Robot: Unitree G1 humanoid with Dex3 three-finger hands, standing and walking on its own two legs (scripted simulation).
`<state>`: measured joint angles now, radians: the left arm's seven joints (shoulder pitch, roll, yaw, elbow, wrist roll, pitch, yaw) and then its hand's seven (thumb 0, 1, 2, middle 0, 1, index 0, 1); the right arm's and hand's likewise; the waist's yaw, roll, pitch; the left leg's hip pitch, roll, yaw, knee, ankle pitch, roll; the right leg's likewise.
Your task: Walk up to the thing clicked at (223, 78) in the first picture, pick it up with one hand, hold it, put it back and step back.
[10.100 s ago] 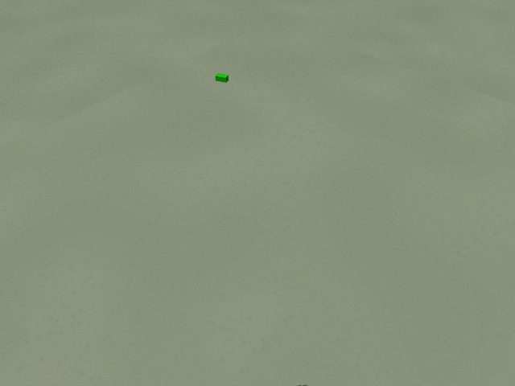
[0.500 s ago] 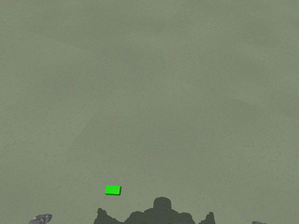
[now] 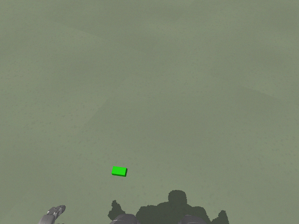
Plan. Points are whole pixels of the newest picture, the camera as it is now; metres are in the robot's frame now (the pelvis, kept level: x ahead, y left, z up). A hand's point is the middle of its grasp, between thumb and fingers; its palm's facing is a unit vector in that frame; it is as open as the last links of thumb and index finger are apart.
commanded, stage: walk up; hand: left
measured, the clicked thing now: (119, 171) +0.44 +0.25 -0.74
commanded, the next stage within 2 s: stand in 1.36 s
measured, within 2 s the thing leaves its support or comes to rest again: neither
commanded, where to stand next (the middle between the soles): +0.04 +0.04 m, yaw -3 degrees
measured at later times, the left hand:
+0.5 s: hand out of the picture +0.06 +0.29 -0.13, palm faces -0.02 -0.93 -0.36, open 7.4 cm
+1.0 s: hand out of the picture +0.10 +0.28 -0.12, palm faces -0.08 -0.93 -0.36, open 7.4 cm
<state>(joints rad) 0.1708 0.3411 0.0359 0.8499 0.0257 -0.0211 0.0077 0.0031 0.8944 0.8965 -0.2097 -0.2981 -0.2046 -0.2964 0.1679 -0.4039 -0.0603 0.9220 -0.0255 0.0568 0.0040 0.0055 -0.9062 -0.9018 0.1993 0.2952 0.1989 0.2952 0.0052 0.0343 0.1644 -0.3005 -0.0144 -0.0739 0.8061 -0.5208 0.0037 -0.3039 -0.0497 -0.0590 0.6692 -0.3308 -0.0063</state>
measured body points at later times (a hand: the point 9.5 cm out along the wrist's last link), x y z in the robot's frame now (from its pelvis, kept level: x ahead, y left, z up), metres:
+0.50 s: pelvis -0.01 +0.03 +0.02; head -0.01 +0.03 +0.47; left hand +0.06 +0.34 -0.10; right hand +0.08 -0.27 -0.11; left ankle -0.02 +0.14 -0.72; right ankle +0.00 -0.11 -0.72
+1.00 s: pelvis -0.01 +0.03 +0.02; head +0.00 +0.03 +0.47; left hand +0.11 +0.33 -0.10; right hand +0.05 -0.28 -0.11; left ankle -0.02 +0.14 -0.72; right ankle +0.00 -0.11 -0.72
